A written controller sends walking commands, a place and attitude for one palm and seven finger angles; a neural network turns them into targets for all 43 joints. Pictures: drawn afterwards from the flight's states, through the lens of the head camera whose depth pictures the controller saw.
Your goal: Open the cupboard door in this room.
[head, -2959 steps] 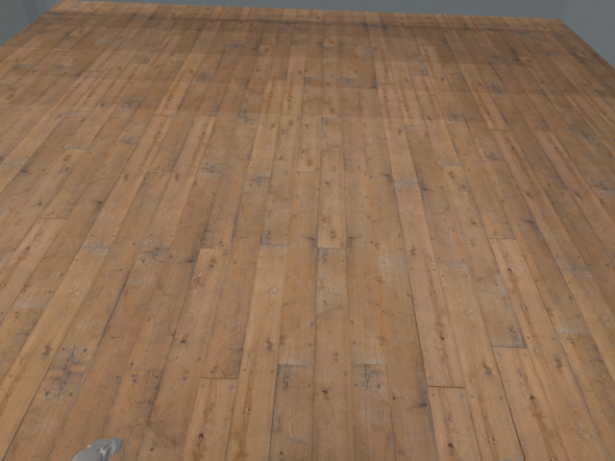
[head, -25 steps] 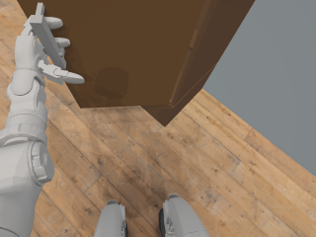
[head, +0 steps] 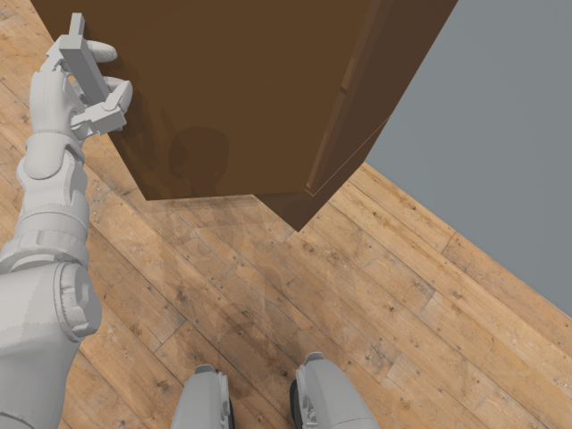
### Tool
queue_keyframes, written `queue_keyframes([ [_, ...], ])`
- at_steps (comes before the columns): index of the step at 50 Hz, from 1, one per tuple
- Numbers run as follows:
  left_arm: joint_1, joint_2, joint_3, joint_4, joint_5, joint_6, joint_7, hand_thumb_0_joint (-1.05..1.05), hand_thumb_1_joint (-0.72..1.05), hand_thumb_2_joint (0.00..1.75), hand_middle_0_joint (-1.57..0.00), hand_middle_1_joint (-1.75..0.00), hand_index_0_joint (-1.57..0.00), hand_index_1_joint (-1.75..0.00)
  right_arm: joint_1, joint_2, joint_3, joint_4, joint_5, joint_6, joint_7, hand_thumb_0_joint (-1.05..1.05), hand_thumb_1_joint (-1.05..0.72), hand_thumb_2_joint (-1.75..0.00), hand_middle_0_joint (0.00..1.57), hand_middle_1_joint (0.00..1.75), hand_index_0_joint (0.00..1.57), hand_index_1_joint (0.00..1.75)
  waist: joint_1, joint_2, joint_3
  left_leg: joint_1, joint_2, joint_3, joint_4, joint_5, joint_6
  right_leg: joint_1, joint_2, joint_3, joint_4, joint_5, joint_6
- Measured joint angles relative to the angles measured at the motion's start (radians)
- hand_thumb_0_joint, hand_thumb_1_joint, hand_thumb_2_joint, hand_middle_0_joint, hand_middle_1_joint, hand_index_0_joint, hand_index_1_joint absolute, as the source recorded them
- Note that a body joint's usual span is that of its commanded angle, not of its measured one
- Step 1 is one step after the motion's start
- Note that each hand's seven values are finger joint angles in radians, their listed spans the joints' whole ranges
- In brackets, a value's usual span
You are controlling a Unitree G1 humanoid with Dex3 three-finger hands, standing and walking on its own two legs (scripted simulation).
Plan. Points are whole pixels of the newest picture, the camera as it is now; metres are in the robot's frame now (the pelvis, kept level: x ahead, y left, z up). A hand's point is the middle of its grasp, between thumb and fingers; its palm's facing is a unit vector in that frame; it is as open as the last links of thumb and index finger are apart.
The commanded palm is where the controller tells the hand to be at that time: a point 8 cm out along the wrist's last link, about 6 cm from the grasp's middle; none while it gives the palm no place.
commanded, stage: close the thumb around the handle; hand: left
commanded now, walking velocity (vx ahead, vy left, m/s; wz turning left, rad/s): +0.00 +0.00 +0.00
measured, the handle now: (97, 77) +0.58 +0.20 +0.06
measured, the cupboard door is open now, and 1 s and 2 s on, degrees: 48 74 91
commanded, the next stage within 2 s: pull the door open along its arc in 0.16 s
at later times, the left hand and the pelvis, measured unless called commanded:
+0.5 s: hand (112, 113) +0.52 +0.18 +0.07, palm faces +0.01 -1.00 +0.00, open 5.7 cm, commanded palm +0.47 +0.22 +0.06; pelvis +0.00 +0.00 +0.00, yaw -1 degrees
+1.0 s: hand (164, 207) +0.38 +0.11 +0.07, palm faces +0.36 -0.93 +0.05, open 6.1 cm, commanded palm +0.32 +0.17 +0.06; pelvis +0.01 -0.02 +0.02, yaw +1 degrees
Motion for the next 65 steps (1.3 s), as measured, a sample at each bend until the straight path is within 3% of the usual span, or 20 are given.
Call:
queue_keyframes([
  [5, -0.005, 0.004, 0.0, 0.001, 0.004, 0.001, -0.006, 0.01, 0.73, 0.83, -0.38, -1.33, -0.38, -1.33, -0.001, -0.003, 0.0, -0.003, 0.0, 0.001, -0.002, 0.0, -0.91, -0.9, 0.2, 0.3, 0.2, 0.3, -0.002, -0.001, 0.001, -0.005, 0.0, -0.001, 0.004, 0.0, 0.001, -0.003, 0.0, -0.001, 0.002, 0.001, 0.001],
  [15, 0.007, 0.006, 0.01, -0.007, 0.001, 0.004, -0.007, 0.01, 0.73, 0.82, -0.36, -1.35, -0.37, -1.35, -0.006, -0.003, 0.001, -0.014, 0.003, 0.002, -0.004, 0.0, -0.91, -0.9, 0.2, 0.3, 0.2, 0.3, -0.006, -0.001, 0.0, -0.002, 0.003, 0.003, 0.004, 0.0, 0.002, -0.002, 0.003, 0.004, 0.002, 0.003, 0.002],
  [22, 0.042, -0.013, 0.007, -0.048, -0.013, 0.008, -0.004, 0.01, 0.73, 0.81, -0.36, -1.35, -0.37, -1.35, -0.003, 0.001, -0.003, -0.015, 0.004, 0.005, 0.0, 0.01, -0.91, -0.9, 0.2, 0.3, 0.2, 0.3, 0.005, -0.001, -0.003, 0.009, 0.003, 0.009, -0.004, 0.0, 0.002, 0.003, 0.004, 0.01, -0.002, 0.003, 0.002],
  [28, 0.176, -0.071, -0.01, -0.171, -0.049, 0.008, -0.007, 0.01, 0.73, 0.77, -0.36, -1.35, -0.37, -1.35, 0.004, 0.007, -0.013, -0.032, 0.02, 0.018, 0.008, 0.01, -0.91, -0.9, 0.2, 0.3, 0.2, 0.3, 0.028, -0.001, -0.013, 0.061, 0.005, 0.025, -0.038, 0.001, 0.002, 0.046, 0.006, 0.025, -0.028, 0.005, 0.002],
  [36, 0.489, -0.204, -0.099, -0.467, -0.105, 0.016, 0.006, 0.01, 0.7, 0.73, -0.36, -1.35, -0.36, -1.35, -0.014, 0.015, -0.032, -0.074, 0.044, 0.015, 0.019, 0.01, -0.91, -0.9, 0.2, 0.3, 0.2, 0.3, 0.074, -0.008, -0.036, 0.172, 0.002, 0.043, -0.11, 0.01, 0.0, 0.144, 0.003, 0.043, -0.081, 0.009, 0.001],
  [38, 0.564, -0.261, -0.131, -0.55, -0.107, 0.017, 0.063, 0.01, 0.69, 0.73, -0.36, -1.34, -0.36, -1.33, -0.029, 0.018, -0.038, -0.084, 0.041, 0.003, 0.02, 0.01, -0.91, -0.9, 0.2, 0.3, 0.2, 0.3, 0.09, -0.01, -0.04, 0.196, 0.002, 0.046, -0.122, 0.012, -0.002, 0.165, 0.002, 0.046, -0.09, 0.01, 0.001],
  [41, 0.653, -0.356, -0.179, -0.651, -0.087, 0.013, 0.199, 0.01, 0.68, 0.73, -0.36, -1.34, -0.36, -1.3, -0.063, 0.025, -0.044, -0.093, 0.027, -0.015, 0.025, 0.01, -0.91, -0.9, 0.2, 0.3, 0.2, 0.3, 0.11, -0.016, -0.045, 0.219, -0.004, 0.049, -0.132, 0.013, -0.005, 0.184, -0.003, 0.048, -0.089, 0.005, -0.001],
  [47, 0.718, -0.488, -0.273, -0.729, 0.022, 0.005, 0.478, 0.01, 0.67, 0.76, -0.36, -1.32, -0.36, -1.28, -0.146, 0.05, -0.044, -0.096, -0.014, -0.026, 0.031, 0.01, -0.91, -0.9, 0.2, 0.3, 0.2, 0.3, 0.143, -0.029, -0.049, 0.232, -0.016, 0.037, -0.114, 0.01, -0.016, 0.193, -0.015, 0.036, -0.049, -0.017, -0.012],
  [51, 0.735, -0.528, -0.324, -0.742, 0.083, 0.018, 0.609, 0.01, 0.68, 0.77, -0.37, -1.31, -0.35, -1.29, -0.186, 0.069, -0.042, -0.09, -0.031, -0.027, 0.029, 0.01, -0.91, -0.9, 0.2, 0.3, 0.2, 0.3, 0.158, -0.03, -0.049, 0.236, -0.02, 0.023, -0.106, 0.011, -0.026, 0.199, -0.019, 0.022, -0.031, -0.027, -0.023],
  [55, 0.771, -0.547, -0.368, -0.761, 0.11, 0.026, 0.668, 0.0, 0.68, 0.77, -0.36, -1.31, -0.34, -1.3, -0.198, 0.084, -0.04, -0.078, -0.037, -0.032, 0.025, 0.01, -0.91, -0.9, 0.2, 0.3, 0.2, 0.3, 0.167, -0.03, -0.047, 0.253, -0.02, 0.01, -0.115, 0.017, -0.037, 0.217, -0.019, 0.009, -0.033, -0.029, -0.034],
  [65, 0.93, -0.586, -0.482, -0.861, 0.118, 0.023, 0.702, 0.0, 0.68, 0.76, -0.33, -1.32, -0.34, -1.33, -0.158, 0.075, -0.055, -0.049, -0.038, -0.053, 0.024, 0.01, -0.91, -0.9, 0.2, 0.3, 0.2, 0.3, 0.176, -0.024, -0.042, 0.304, -0.02, -0.01, -0.154, 0.031, -0.057, 0.267, -0.019, -0.01, -0.057, -0.03, -0.054],
])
